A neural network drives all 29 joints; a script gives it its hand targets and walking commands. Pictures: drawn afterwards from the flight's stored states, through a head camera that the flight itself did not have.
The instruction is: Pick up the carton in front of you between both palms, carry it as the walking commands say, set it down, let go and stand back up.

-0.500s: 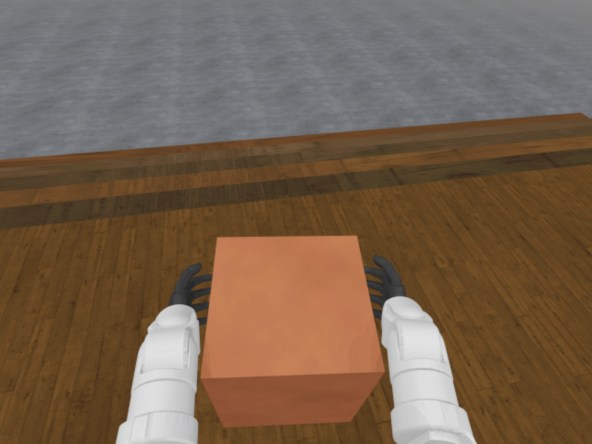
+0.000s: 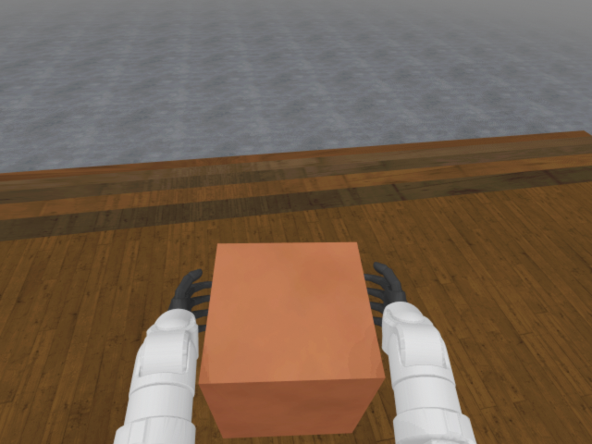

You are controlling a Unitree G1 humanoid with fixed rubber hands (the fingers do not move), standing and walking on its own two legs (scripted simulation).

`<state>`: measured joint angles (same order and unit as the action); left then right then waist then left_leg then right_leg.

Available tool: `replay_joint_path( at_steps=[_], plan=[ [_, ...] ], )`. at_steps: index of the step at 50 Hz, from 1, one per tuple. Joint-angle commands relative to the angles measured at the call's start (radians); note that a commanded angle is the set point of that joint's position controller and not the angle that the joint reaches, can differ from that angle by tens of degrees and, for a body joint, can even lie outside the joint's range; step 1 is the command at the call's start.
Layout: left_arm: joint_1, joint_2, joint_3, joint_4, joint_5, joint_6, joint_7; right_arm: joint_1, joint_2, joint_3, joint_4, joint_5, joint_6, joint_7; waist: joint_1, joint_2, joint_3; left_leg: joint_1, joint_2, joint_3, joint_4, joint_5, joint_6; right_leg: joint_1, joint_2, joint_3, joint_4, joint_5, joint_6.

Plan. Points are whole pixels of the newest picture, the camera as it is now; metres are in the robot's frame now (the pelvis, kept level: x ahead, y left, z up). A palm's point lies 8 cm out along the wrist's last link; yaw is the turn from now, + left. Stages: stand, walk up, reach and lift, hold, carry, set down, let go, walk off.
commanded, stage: reach and lift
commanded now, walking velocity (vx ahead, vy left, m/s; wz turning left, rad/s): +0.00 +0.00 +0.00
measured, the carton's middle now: (288, 343) +0.30 +0.01 -0.05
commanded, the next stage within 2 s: hold in 0.06 s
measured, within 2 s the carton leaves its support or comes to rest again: neither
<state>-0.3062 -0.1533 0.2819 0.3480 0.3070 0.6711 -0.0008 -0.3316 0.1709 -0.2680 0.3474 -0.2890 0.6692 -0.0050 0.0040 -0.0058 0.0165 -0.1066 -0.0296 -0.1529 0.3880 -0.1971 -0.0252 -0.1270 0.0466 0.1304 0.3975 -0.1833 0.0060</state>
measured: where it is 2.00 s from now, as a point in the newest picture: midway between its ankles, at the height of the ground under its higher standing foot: (293, 356)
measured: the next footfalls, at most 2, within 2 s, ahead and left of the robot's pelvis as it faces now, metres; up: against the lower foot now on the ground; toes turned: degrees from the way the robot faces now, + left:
right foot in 1.24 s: +0.30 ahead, -0.12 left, +0.00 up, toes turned -8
left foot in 1.66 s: +0.56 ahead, +0.09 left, +0.00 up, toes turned +17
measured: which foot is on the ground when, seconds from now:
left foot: down 0.00-1.00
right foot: down 0.00-0.88, up 0.90-1.00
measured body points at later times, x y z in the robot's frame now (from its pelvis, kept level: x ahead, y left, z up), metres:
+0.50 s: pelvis -0.01 +0.01 +0.00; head -0.06 +0.01 +0.45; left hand +0.29 +0.15 +0.03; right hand +0.28 -0.15 +0.04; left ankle +0.02 +0.14 -0.74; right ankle +0.03 -0.12 -0.74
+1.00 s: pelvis +0.04 +0.01 +0.00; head +0.02 +0.01 +0.45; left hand +0.31 +0.19 +0.06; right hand +0.34 -0.12 +0.07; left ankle +0.00 +0.10 -0.74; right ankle +0.04 -0.11 -0.70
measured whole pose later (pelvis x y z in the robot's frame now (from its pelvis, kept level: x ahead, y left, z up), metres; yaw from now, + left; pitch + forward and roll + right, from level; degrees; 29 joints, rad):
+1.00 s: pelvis +0.04 +0.01 +0.00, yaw +2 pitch +4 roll -1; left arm -0.18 -0.11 0.14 -0.13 0.12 1.11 0.10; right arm -0.23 0.15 -0.14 -0.10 -0.13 1.09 -0.07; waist 0.02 0.02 -0.13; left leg -0.22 0.00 0.08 0.42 -0.27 0.05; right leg -0.47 -0.04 -0.07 0.85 -0.36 0.00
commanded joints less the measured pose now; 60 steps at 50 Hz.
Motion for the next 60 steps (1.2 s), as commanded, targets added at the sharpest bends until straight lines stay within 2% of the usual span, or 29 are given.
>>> replay_joint_path(
  at_steps=[1,3,7,9,10,13,14,16,17,21,22,25,27,29,30,32,34,36,38,40,41,42,44,45,48,51,56,59,60],
  plan=[
    [-0.652,-0.943,-0.568,-0.039,-0.280,-0.034,-0.262,-0.478,0.973,0.505,0.053,0.217,-0.029,0.254,-0.024,0.028,-0.252,0.044,-0.071,0.090,-0.058,0.054,0.011,0.059,0.041,-0.065,-0.053,0.084,-0.001],
    [-0.612,-0.893,-0.510,0.007,-0.219,-0.016,-0.264,-0.470,0.992,0.445,0.117,0.197,-0.001,0.251,-0.003,0.034,-0.230,0.010,-0.070,0.097,-0.079,0.039,0.013,0.100,0.041,-0.071,-0.066,0.064,0.009],
    [-0.521,-0.961,-0.615,-0.088,-0.323,0.019,-0.257,-0.353,0.949,0.548,-0.030,0.252,0.023,0.254,-0.063,-0.011,-0.328,0.136,-0.075,0.082,-0.065,0.275,-0.021,0.119,0.061,-0.081,-0.087,0.263,0.005],
    [-0.379,-0.967,-0.611,-0.088,-0.336,0.043,-0.237,-0.304,0.888,0.582,-0.106,0.266,0.048,0.253,-0.032,0.015,-0.295,0.114,-0.061,0.053,-0.068,0.319,-0.015,0.184,0.053,-0.066,-0.083,0.278,-0.001],
    [-0.361,-0.892,-0.595,-0.189,-0.270,0.053,-0.226,-0.270,0.882,0.532,-0.064,0.243,0.071,0.251,0.007,0.025,-0.185,0.099,-0.060,0.058,-0.109,0.281,-0.007,0.152,0.051,-0.072,-0.102,0.251,0.006],
    [-0.364,-0.944,-0.590,-0.182,-0.272,0.068,-0.213,-0.334,0.846,0.561,-0.148,0.247,0.080,0.260,-0.010,0.006,-0.225,0.175,-0.051,0.043,-0.126,0.321,-0.006,0.118,0.058,-0.071,-0.115,0.252,0.001],
    [-0.391,-0.970,-0.609,-0.174,-0.301,0.071,-0.208,-0.296,0.840,0.561,-0.151,0.252,0.071,0.258,-0.041,0.081,-0.186,0.082,-0.057,0.062,-0.111,0.253,-0.022,0.165,0.040,-0.050,-0.110,0.238,-0.016],
    [-0.427,-0.929,-0.591,-0.169,-0.316,0.063,-0.206,-0.329,0.818,0.514,-0.110,0.229,0.082,0.266,-0.036,-0.023,-0.117,0.060,-0.043,0.058,-0.142,0.160,-0.003,0.117,0.067,-0.092,-0.109,0.128,-0.006],
    [-0.439,-0.910,-0.605,-0.215,-0.332,0.070,-0.213,-0.306,0.874,0.550,-0.094,0.269,0.079,0.274,0.011,0.043,-0.147,0.037,-0.061,0.070,-0.132,0.122,-0.003,0.161,0.056,-0.081,-0.104,0.135,-0.008],
    [-0.486,-0.998,-0.598,-0.152,-0.315,0.056,-0.226,-0.476,0.866,0.582,-0.197,0.275,0.045,0.288,-0.028,-0.012,-0.237,0.068,-0.055,0.076,-0.099,0.148,0.000,0.142,0.064,-0.076,-0.086,0.124,-0.005],
    [-0.487,-0.965,-0.576,-0.129,-0.310,0.051,-0.229,-0.467,0.880,0.575,-0.128,0.286,0.054,0.296,0.003,0.005,-0.235,0.058,-0.064,0.091,-0.115,0.099,0.009,0.120,0.051,-0.081,-0.092,0.108,-0.002],
    [-0.542,-0.999,-0.614,-0.123,-0.339,0.041,-0.245,-0.459,0.914,0.552,-0.091,0.263,0.058,0.290,-0.046,-0.031,-0.212,0.031,-0.044,0.068,-0.095,-0.073,0.029,0.077,0.067,-0.077,-0.076,-0.054,-0.005],
    [-0.586,-0.979,-0.612,-0.115,-0.302,0.038,-0.244,-0.587,0.935,0.588,-0.101,0.294,0.042,0.299,0.026,-0.027,-0.223,0.011,-0.043,0.088,-0.077,-0.068,0.026,0.087,0.045,-0.074,-0.070,-0.087,0.000],
    [-0.612,-0.983,-0.578,-0.086,-0.300,0.047,-0.248,-0.495,0.916,0.525,-0.011,0.239,0.063,0.295,-0.036,0.010,-0.207,0.058,-0.049,0.080,-0.104,-0.070,0.017,0.023,0.055,-0.086,-0.078,-0.052,-0.003],
    [-0.662,-0.935,-0.573,-0.152,-0.298,0.054,-0.228,-0.541,0.888,0.514,-0.028,0.260,0.068,0.289,-0.009,-0.037,-0.187,-0.129,0.100,-0.002,-0.076,-0.360,0.037,-0.078,-0.109,-0.035,-0.034,-0.312,0.002],
    [-0.636,-0.977,-0.611,-0.162,-0.319,0.077,-0.208,-0.493,0.873,0.503,-0.021,0.258,0.089,0.278,0.000,0.025,-0.153,-0.281,0.067,-0.001,-0.047,-0.638,0.027,-0.082,-0.082,-0.014,-0.051,-0.600,-0.016],
    [-0.630,-0.977,-0.649,-0.235,-0.340,0.107,-0.196,-0.519,0.911,0.578,-0.075,0.292,0.108,0.264,-0.003,0.095,-0.172,-0.316,0.045,0.055,-0.043,-0.540,0.024,-0.083,-0.047,-0.090,0.023,-0.475,0.001],
    [-0.499,-0.977,-0.675,-0.200,-0.344,0.150,-0.176,-0.513,0.903,0.661,-0.181,0.328,0.137,0.255,0.017,-0.139,-0.253,-0.334,-0.049,0.225,0.267,-0.258,-0.033,-0.048,-0.189,0.078,-0.161,-0.519,-0.064],
    [-0.450,-0.944,-0.723,-0.286,-0.384,0.191,-0.160,-0.474,0.873,0.717,-0.236,0.385,0.200,0.248,0.019,-0.231,-0.325,-0.296,0.022,0.224,0.318,-0.211,-0.037,-0.013,-0.298,0.170,-0.204,-0.435,-0.124],
    [-0.508,-0.946,-0.780,-0.384,-0.440,0.244,-0.146,-0.521,0.842,0.771,-0.366,0.430,0.252,0.223,0.009,-0.121,-0.330,-0.178,0.004,0.266,0.141,-0.155,-0.013,-0.075,-0.259,0.096,-0.133,-0.465,-0.119],
    [-0.605,-0.920,-0.823,-0.549,-0.480,0.263,-0.138,-0.522,0.899,0.793,-0.375,0.470,0.280,0.209,-0.006,-0.174,-0.326,-0.112,-0.030,0.259,0.057,-0.147,-0.010,-0.116,-0.166,-0.041,-0.098,-0.450,-0.081],
    [-0.548,-0.906,-0.820,-0.474,-0.497,0.316,-0.131,-0.469,0.829,0.782,-0.411,0.482,0.312,0.194,-0.021,-0.043,-0.360,0.055,0.006,0.230,-0.038,-0.191,0.010,-0.222,-0.104,-0.121,0.087,-0.423,-0.049],
    [-0.535,-0.873,-0.835,-0.512,-0.531,0.399,-0.133,-0.402,0.788,0.748,-0.418,0.473,0.387,0.166,-0.041,0.315,-0.204,0.151,0.410,-0.349,-0.269,-0.623,0.181,-0.641,-0.064,-0.262,0.465,-0.299,0.020],
    [-0.523,-0.873,-0.837,-0.537,-0.531,0.424,-0.134,-0.407,0.816,0.757,-0.436,0.504,0.419,0.176,-0.030,0.246,-0.170,0.106,0.470,-0.391,-0.303,-0.614,0.229,-0.717,-0.128,-0.179,0.556,-0.255,0.006],
    [-0.537,-0.948,-0.912,-0.635,-0.637,0.453,-0.156,-0.490,0.854,0.814,-0.634,0.564,0.464,0.160,-0.025,0.011,-0.230,0.111,0.379,-0.221,-0.276,-0.311,0.174,-0.634,-0.132,-0.178,0.484,-0.144,-0.014],
    [-0.424,-0.946,-0.891,-0.661,-0.620,0.488,-0.139,-0.428,0.857,0.859,-0.726,0.597,0.504,0.162,-0.025,0.137,-0.367,0.315,0.289,-0.015,-0.157,0.145,0.147,-0.637,-0.099,-0.228,0.415,-0.059,-0.016],
    [-0.285,-0.823,-0.892,-0.743,-0.558,0.543,-0.109,-0.147,0.781,0.779,-0.638,0.526,0.566,0.169,-0.025,0.231,-0.334,0.276,0.262,0.083,-0.132,0.292,0.150,-0.510,-0.090,-0.304,0.210,-0.046,-0.003],
    [-0.339,-0.856,-0.879,-0.760,-0.607,0.565,-0.129,-0.230,0.792,0.787,-0.712,0.549,0.587,0.172,-0.015,0.211,-0.351,0.064,0.198,0.233,0.064,0.335,0.104,-0.118,-0.021,-0.399,-0.018,0.012,-0.012],
    [-0.404,-0.841,-0.852,-0.713,-0.607,0.575,-0.129,-0.316,0.813,0.827,-0.664,0.605,0.594,0.180,-0.002,0.077,-0.385,-0.125,0.170,0.268,0.213,0.347,0.054,0.132,-0.087,-0.364,0.060,0.015,-0.040]
  ],
)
